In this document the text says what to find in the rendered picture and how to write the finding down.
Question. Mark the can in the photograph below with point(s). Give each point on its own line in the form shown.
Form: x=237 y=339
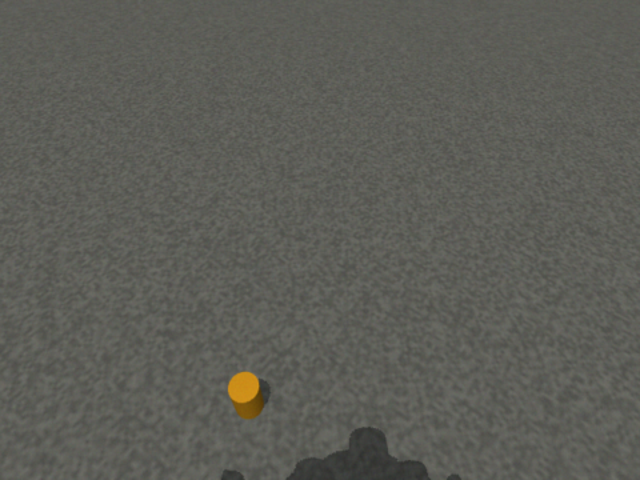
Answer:
x=245 y=393

